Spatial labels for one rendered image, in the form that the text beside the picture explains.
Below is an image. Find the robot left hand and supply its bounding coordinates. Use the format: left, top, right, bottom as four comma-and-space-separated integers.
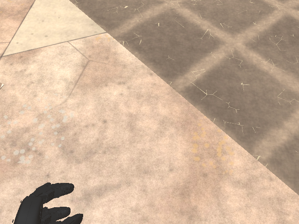
12, 182, 83, 224

